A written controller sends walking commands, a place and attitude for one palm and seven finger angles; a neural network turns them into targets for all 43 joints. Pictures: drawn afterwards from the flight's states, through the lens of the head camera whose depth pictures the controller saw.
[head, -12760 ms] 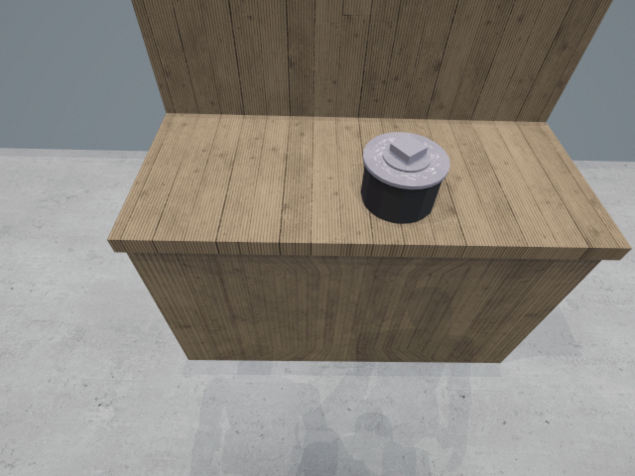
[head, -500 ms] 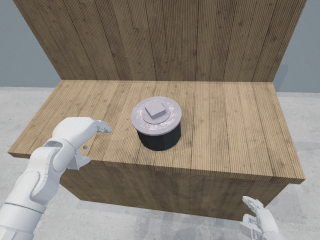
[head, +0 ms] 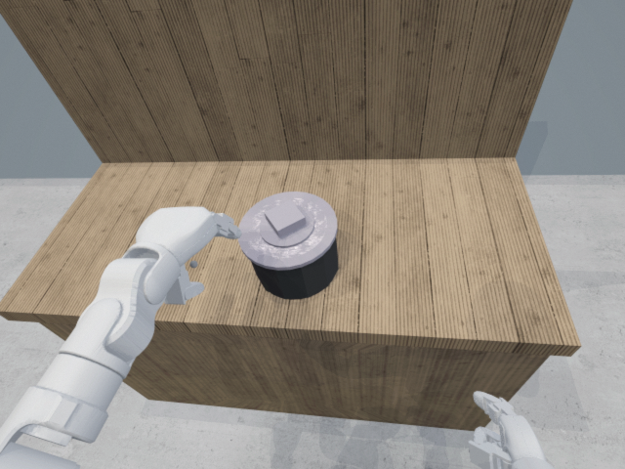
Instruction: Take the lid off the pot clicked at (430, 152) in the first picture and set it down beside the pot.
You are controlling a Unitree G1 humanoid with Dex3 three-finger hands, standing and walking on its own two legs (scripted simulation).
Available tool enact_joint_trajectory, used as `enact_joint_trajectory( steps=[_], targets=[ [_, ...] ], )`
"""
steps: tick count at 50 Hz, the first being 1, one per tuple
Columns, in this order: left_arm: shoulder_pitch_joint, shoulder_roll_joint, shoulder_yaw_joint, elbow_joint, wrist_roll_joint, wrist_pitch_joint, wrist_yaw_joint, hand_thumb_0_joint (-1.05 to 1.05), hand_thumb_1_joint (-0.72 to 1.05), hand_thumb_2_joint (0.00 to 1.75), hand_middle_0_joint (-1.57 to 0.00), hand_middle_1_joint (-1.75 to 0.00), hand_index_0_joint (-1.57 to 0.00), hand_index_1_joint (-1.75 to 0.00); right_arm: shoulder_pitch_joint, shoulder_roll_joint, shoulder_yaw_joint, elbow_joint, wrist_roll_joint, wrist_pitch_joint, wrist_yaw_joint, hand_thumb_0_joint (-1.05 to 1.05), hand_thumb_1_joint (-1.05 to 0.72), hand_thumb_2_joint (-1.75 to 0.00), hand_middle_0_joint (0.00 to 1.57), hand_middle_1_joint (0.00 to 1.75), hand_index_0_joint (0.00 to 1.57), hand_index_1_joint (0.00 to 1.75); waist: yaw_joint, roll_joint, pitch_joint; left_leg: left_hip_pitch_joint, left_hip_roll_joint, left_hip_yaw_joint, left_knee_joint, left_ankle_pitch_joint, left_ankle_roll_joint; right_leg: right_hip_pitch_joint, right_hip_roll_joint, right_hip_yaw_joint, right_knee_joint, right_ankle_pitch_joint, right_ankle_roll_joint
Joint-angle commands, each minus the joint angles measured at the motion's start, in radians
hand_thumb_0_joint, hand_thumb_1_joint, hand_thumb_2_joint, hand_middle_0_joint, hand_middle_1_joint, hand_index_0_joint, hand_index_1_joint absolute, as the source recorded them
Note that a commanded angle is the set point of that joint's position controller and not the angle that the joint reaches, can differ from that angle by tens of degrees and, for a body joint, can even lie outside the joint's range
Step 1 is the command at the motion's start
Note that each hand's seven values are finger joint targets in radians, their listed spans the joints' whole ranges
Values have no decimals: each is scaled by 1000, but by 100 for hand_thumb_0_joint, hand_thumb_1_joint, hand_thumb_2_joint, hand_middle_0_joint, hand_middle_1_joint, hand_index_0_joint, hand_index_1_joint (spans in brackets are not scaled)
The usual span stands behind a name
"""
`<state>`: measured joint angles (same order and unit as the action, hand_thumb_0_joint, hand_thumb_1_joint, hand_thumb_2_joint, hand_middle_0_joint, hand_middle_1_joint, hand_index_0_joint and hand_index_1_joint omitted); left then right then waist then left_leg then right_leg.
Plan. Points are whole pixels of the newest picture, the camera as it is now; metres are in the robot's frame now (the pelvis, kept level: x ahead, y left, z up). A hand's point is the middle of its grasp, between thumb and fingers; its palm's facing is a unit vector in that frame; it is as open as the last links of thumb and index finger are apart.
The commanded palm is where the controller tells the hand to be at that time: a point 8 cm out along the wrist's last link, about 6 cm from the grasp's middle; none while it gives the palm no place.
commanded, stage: move the open hand above the knob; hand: left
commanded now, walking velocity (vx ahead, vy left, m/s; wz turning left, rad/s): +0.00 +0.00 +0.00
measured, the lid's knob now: (285, 218) +0.49 +0.09 +0.02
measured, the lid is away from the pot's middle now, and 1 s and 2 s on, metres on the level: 0.00 0.00 0.00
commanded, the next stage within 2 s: lower the open fingers around the knob in 1.58 s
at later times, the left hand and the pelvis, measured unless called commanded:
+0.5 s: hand (244, 225) +0.41 +0.12 +0.09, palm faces -0.26 -0.03 -0.97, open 10.4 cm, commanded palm +0.41 +0.12 +0.15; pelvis +0.01 +0.00 +0.00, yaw -1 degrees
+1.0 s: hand (279, 198) +0.46 +0.08 +0.09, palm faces -0.29 -0.03 -0.96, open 10.4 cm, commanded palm +0.45 +0.09 +0.15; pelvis +0.01 +0.00 +0.00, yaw -2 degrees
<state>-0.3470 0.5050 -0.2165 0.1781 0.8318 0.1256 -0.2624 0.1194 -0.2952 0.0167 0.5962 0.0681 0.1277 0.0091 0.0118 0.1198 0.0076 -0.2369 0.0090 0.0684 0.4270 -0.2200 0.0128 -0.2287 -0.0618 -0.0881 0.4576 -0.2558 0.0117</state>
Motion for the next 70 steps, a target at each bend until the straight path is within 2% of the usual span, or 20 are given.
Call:
enact_joint_trajectory(
  steps=[1,2,4,7,8,11,16,20,23,32,34,38,41,46,49,50,54,56,61,70],
  targets=[
    [-399,235,161,-140,20,6,54,0,-29,133,-80,-8,-80,-8,-98,-91,-37,-144,2,-37,-7,0,-90,-90,20,30,20,30,-5,-114,-322,122,-36,-51,-19,246,39,89,41,38,-29,311,-29],
    [-416,268,191,-149,22,5,59,0,-29,133,-80,-8,-80,-8,-104,-97,-37,-145,2,-38,-4,0,-90,-90,20,30,20,30,-2,-109,-329,117,-33,-52,-16,253,36,103,39,44,-26,319,-32],
    [-436,161,98,-104,22,20,59,0,-29,133,-80,-8,-80,-8,-100,-85,-35,-140,4,-34,-1,0,-90,-90,20,30,20,30,-15,-105,-312,117,-33,-50,-16,262,35,72,41,32,-21,325,-30],
    [-472,208,141,-24,28,38,66,0,-29,133,-80,-8,-80,-8,-92,-100,-37,-130,9,-24,-3,0,-90,-90,20,30,20,30,-13,-166,-296,79,-32,-46,-15,223,37,78,40,41,-24,309,-29],
    [-526,150,73,-29,33,44,61,0,-29,133,-80,-8,-80,-8,-103,-92,-31,-133,9,-21,-4,0,-90,-90,20,30,20,30,-22,-134,-316,90,-38,-40,-19,220,37,72,39,39,-20,300,-27],
    [-593,157,77,-69,37,47,66,0,-29,133,-80,-8,-80,-8,-93,-87,-39,-134,6,-24,-4,0,-90,-90,20,30,20,30,-23,-109,-394,139,-38,-49,7,287,42,79,41,40,2,357,-32],
    [-587,125,67,82,35,68,71,0,-29,133,-80,-8,-80,-8,-68,-92,-35,-112,13,-15,1,0,-90,-90,20,30,20,30,-26,-154,-337,88,-33,-45,9,278,38,53,44,29,9,365,-31],
    [-707,61,2,44,48,83,77,0,-29,133,-80,-8,-80,-8,-71,-83,-40,-115,11,-7,7,0,-90,-90,20,30,20,30,-36,-122,-396,124,-31,-52,20,318,40,41,46,26,24,378,-35],
    [-739,93,35,84,49,88,85,0,-29,133,-80,-8,-80,-8,-63,-85,-39,-107,8,-7,5,0,-90,-90,20,30,20,30,-34,-143,-416,113,-34,-48,25,315,44,61,46,32,29,394,-34],
    [-848,31,0,244,58,129,99,0,-29,133,-80,-8,-80,-8,-46,-86,-40,-75,9,8,2,0,-90,-90,20,30,20,30,-48,-199,-398,75,-32,-39,35,288,45,35,46,32,33,400,-33],
    [-923,-25,-56,269,60,136,96,0,-29,133,-80,-8,-80,-8,-41,-78,-39,-68,10,10,-3,0,-90,-90,20,30,20,30,-63,-177,-400,83,-34,-38,30,254,46,8,46,30,32,367,-32],
    [-1020,34,-3,303,60,123,98,0,-29,133,-80,-8,-80,-8,-12,-83,-43,-53,-1,0,-22,0,-90,-90,20,30,20,30,-65,-169,-464,98,-37,-32,35,263,52,42,43,45,32,398,-31],
    [-978,-44,-49,442,64,128,97,0,-29,133,-80,-8,-80,-8,7,-79,-42,-33,3,1,-21,0,-90,-90,20,30,20,30,-73,-190,-402,72,-32,-31,35,267,47,-2,48,31,34,394,-32],
    [-1048,-30,-30,426,67,114,102,0,-29,133,-80,-8,-80,-8,25,-85,-50,-33,-6,-2,-24,0,-90,-90,20,30,20,30,-71,-170,-474,93,-33,-27,38,292,51,24,45,42,39,428,-33],
    [-1001,-9,-4,476,76,111,113,0,-29,133,-80,-8,-80,-8,27,-83,-47,-34,-5,-2,-24,0,-90,-90,20,30,20,30,-62,-192,-447,61,-31,-25,32,286,52,37,45,41,35,434,-33],
    [-1000,-58,-47,511,80,118,113,0,-29,133,-80,-8,-80,-8,29,-83,-47,-27,-1,1,-23,0,-90,-90,20,30,20,30,-73,-195,-416,56,-29,-19,30,276,50,5,48,39,31,418,-32],
    [-1043,15,16,413,74,113,132,0,-29,133,-80,-8,-80,-8,29,-83,-56,-38,-8,-11,-24,0,-90,-90,20,30,20,30,-59,-169,-498,89,-30,-25,32,303,57,58,45,49,32,452,-33],
    [-1014,-30,-22,488,83,128,134,0,-29,133,-80,-8,-80,-8,29,-84,-51,-27,-2,-7,-26,0,-90,-90,20,30,20,30,-68,-196,-428,61,-25,-20,22,276,54,17,49,41,24,417,-32],
    [-1071,-8,-12,401,67,119,130,0,-29,133,-80,-8,-80,-8,27,-81,-54,-35,-4,-25,-31,0,-90,-90,20,30,20,30,-66,-159,-487,102,-31,-26,23,275,60,37,47,49,21,414,-32],
    [-1029,-72,-56,472,68,124,120,0,-29,133,-80,-8,-80,-8,21,-79,-52,-23,-3,-19,-28,0,-90,-90,20,30,20,30,-73,-196,-426,94,-25,-31,21,255,53,-17,53,36,18,364,-33]
  ],
)
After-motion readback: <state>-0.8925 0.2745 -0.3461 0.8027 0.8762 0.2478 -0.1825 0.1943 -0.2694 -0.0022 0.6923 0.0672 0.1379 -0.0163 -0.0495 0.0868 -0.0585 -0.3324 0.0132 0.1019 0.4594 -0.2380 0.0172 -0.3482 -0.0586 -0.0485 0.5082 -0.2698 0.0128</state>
